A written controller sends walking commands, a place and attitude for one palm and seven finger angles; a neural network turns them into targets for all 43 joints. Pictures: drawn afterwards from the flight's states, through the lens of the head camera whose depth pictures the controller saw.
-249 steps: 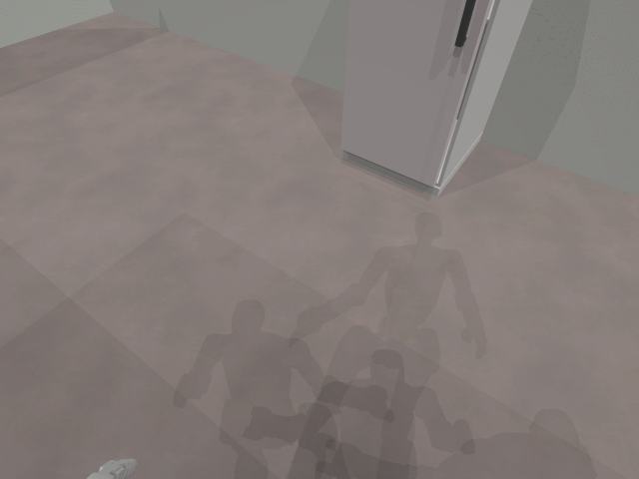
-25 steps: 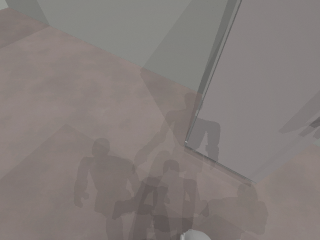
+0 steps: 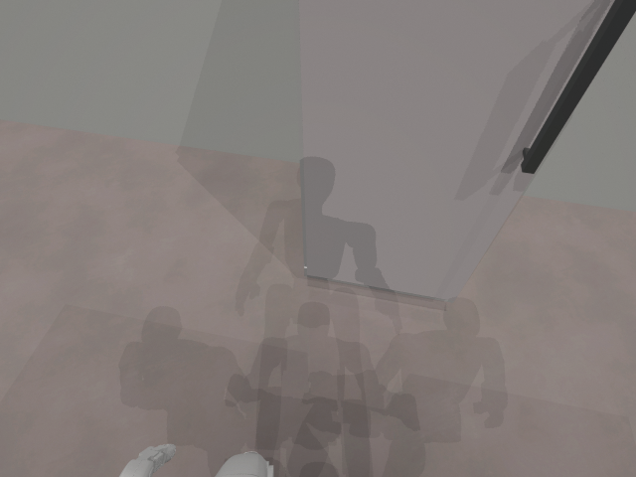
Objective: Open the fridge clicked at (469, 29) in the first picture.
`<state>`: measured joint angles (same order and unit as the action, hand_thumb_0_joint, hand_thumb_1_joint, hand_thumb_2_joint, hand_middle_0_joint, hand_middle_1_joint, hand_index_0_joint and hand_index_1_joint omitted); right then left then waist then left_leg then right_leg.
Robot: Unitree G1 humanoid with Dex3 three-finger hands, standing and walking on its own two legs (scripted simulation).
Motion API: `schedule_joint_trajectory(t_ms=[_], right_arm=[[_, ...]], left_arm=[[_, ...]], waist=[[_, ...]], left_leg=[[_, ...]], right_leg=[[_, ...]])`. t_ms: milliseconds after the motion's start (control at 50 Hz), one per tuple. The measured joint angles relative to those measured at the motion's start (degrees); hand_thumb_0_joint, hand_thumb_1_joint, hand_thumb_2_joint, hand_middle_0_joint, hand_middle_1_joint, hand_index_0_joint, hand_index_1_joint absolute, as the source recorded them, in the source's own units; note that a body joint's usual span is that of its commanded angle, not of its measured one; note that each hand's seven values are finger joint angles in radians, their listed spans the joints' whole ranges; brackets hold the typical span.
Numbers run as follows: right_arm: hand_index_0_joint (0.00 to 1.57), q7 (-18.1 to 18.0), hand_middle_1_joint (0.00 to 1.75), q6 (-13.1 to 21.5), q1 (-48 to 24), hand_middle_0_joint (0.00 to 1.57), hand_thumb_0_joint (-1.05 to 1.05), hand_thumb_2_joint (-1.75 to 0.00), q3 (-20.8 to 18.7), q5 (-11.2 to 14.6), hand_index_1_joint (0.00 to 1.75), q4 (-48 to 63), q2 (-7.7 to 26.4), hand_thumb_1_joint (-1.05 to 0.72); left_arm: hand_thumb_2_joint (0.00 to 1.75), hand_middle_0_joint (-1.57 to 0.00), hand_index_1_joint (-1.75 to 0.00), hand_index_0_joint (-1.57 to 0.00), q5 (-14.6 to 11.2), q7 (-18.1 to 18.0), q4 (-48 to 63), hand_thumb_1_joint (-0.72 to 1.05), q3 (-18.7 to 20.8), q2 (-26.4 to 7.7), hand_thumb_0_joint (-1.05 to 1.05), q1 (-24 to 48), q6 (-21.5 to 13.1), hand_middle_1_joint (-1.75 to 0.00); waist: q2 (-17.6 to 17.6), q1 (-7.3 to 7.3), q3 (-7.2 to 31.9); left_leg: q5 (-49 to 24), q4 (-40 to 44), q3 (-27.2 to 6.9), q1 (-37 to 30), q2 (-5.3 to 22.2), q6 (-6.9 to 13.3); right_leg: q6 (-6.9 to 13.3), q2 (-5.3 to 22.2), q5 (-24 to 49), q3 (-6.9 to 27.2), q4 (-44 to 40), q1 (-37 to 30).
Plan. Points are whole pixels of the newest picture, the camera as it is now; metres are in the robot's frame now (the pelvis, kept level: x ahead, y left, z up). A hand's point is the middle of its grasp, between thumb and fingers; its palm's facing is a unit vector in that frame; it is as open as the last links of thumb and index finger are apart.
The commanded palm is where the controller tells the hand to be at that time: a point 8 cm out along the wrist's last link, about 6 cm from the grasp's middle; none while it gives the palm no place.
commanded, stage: turn to face it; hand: right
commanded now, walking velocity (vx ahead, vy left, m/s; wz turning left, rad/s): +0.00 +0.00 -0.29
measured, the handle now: (568, 89) +0.68 -0.38 +0.11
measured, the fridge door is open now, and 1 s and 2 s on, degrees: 0 0 0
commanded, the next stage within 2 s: take the last steps up to it in 0.18 s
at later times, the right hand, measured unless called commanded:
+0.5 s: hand out of the picture -0.02 -0.17 -0.16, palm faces +0.26 +0.94 -0.24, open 7.4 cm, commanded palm none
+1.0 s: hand out of the picture +0.14 -0.24 -0.17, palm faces +0.21 +0.96 -0.20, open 7.4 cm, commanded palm none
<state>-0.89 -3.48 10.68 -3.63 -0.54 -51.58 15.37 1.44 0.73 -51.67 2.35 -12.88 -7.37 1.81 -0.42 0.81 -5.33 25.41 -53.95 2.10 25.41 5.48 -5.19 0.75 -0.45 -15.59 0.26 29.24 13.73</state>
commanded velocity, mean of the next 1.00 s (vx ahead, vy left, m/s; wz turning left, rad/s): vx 0.22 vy -0.04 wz -0.11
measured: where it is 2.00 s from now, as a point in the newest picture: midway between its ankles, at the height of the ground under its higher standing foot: (344, 450)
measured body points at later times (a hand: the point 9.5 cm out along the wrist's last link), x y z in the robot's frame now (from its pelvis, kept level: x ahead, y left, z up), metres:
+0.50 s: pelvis +0.00 +0.02 +0.01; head +0.02 +0.03 +0.46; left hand +0.11 +0.26 -0.15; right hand -0.04 -0.22 -0.14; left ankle +0.02 +0.13 -0.74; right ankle -0.06 -0.11 -0.69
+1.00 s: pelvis +0.11 -0.05 +0.00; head +0.13 -0.04 +0.45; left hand +0.06 +0.17 -0.16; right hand +0.13 -0.29 -0.15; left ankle +0.23 +0.04 -0.71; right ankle -0.04 -0.12 -0.74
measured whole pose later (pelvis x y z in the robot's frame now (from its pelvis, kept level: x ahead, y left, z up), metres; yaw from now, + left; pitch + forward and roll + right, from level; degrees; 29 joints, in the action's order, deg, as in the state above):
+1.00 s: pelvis +0.11 -0.05 +0.00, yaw -12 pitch -1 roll -2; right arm 0.7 -0.5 9.8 -2.5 -1.1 -58.6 9.8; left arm 1.5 -1.0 -65.8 1.3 -6.5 -25.5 -3.1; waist -0.6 -1.7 -3.1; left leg 14.9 -42.5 5.4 28.7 5.7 -0.3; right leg 1.5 -2.1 -21.1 -6.0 17.5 -4.2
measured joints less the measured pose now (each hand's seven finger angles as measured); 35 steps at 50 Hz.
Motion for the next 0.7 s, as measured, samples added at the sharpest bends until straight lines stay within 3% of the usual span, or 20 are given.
schedule_joint_trajectory(t_ms=[60,100,120,180,240,280,400,560,600,660,700], right_arm=[[0.2,-0.04,0.3,0.58,-0.87,0.2,0.01,-0.9,0.53,0.15,0.3,0.75,-1.11,-0.91],[0.2,0.0,0.3,1.46,-0.81,0.2,0.01,-0.9,0.96,0.18,0.3,1.28,-1.81,-0.91],[0.2,-0.07,0.3,2.12,-0.7,0.2,0.01,-0.9,1.18,-0.04,0.3,1.37,-2.34,-0.91],[0.2,-0.18,0.3,3.08,-0.45,0.2,0.0,-0.9,2.22,-0.55,0.3,1.26,-4.32,-0.91],[0.2,-0.38,0.3,2.94,0.41,0.2,0.0,-0.9,2.62,-0.58,0.3,0.78,-5.69,-0.9],[0.2,-0.52,0.3,2.89,0.91,0.2,0.0,-0.9,2.69,-0.65,0.3,0.1,-6.2,-0.9],[0.2,-0.23,0.3,3.89,2.94,0.2,0.0,-0.9,2.4,-0.94,0.3,-2.3,-6.32,-0.9],[0.2,0.21,0.3,3.95,8.5,0.2,0.0,-0.9,0.82,-1.36,0.3,-7.84,-3.37,-0.9],[0.2,0.42,0.3,3.14,10.31,0.2,0.0,-0.9,0.47,-1.03,0.3,-9.25,-2.75,-0.9],[0.2,0.65,0.3,1.22,10.9,0.2,0.01,-0.9,0.16,-1.0,0.3,-11.09,-1.72,-0.9],[0.2,1.01,0.3,0.96,10.49,0.2,0.01,-0.9,0.12,-1.14,0.3,-11.66,-1.56,-0.91]], left_arm=[[0.9,-0.2,-0.3,-0.2,0.14,0.04,-0.38,0.91,0.22,0.15,0.0,-0.73,0.39,-0.3],[0.9,-0.2,-0.3,-0.2,0.0,0.04,-0.71,0.91,0.45,0.1,0.0,-1.43,0.65,-0.3],[0.9,-0.2,-0.3,-0.2,-0.22,0.08,-0.88,0.91,0.66,-0.17,0.0,-1.77,0.73,-0.3],[0.9,-0.2,-0.3,-0.2,-0.46,-0.12,-1.78,0.91,1.61,-0.97,0.0,-2.33,1.74,-0.3],[0.9,-0.2,-0.3,-0.2,-0.29,0.17,-3.06,0.91,2.14,-1.43,0.0,-2.84,2.31,-0.3],[0.9,-0.2,-0.3,-0.2,-0.23,0.29,-3.75,0.91,2.18,-1.45,0.0,-3.27,2.3,-0.3],[0.9,-0.2,-0.3,-0.2,-0.02,0.49,-5.89,0.91,1.59,-0.79,0.0,-4.35,2.34,-0.3],[0.9,-0.19,-0.3,-0.2,-0.08,1.39,-5.68,0.91,0.69,0.8,0.01,-3.29,0.62,-0.3],[0.9,-0.2,-0.3,-0.2,-0.06,1.2,-4.6,0.91,0.36,0.64,0.0,-3.76,-0.92,-0.3],[0.9,-0.2,-0.3,-0.2,0.24,0.2,-4.33,0.91,-0.02,1.86,0.0,-4.39,-2.54,-0.3],[0.9,-0.2,-0.3,-0.2,0.2,-0.45,-4.77,0.91,-0.53,2.69,0.0,-6.06,-3.1,-0.3]], waist=[[0.97,-0.79,0.24],[1.51,-1.02,0.72],[2.19,-1.01,0.92],[3.85,-1.49,0.86],[3.97,-1.35,1.15],[3.67,-1.43,1.34],[2.01,-0.31,2.02],[-1.37,2.47,3.51],[-0.79,2.28,4.54],[-1.85,1.87,4.28],[-1.87,1.31,4.42]], left_leg=[[-0.98,7.85,0.22,-3.14,-1.43,0.53],[-6.08,16.47,0.82,-6.91,-2.31,0.93],[-8.77,19.12,1.39,-8.04,-2.67,2.35],[-7.52,18.09,3.49,-8.42,-2.37,6.26],[-8.22,20.85,4.72,-10.16,-1.72,6.9],[-9.19,22.72,5.51,-11.12,-1.32,6.91],[-10.65,26.12,7.94,-13.0,-0.19,6.63],[-10.53,26.75,9.69,-13.95,2.13,4.28],[-7.81,23.4,10.0,-12.76,2.15,3.52],[1.2,8.92,5.46,-7.07,1.69,4.22],[-0.37,0.14,3.72,-2.91,1.01,4.72]], right_leg=[[-0.83,-0.26,-0.26,1.35,0.86,0.49],[-1.66,-0.54,-1.21,2.12,2.82,1.43],[-2.04,-0.43,-2.11,2.57,4.75,2.33],[-2.14,-1.36,-11.98,3.43,19.6,7.42],[-2.65,-1.15,-10.12,2.2,33.13,11.36],[-3.31,-0.33,-8.44,1.36,35.53,11.87],[-4.15,1.9,-8.95,-0.78,26.6,8.08],[-2.09,2.82,-8.46,-5.12,8.84,1.84],[-1.18,3.18,-6.84,-5.28,0.34,-1.75],[0.46,2.16,-3.12,-6.01,1.54,-2.13],[1.01,1.56,-2.89,-6.2,-0.76,-4.28]])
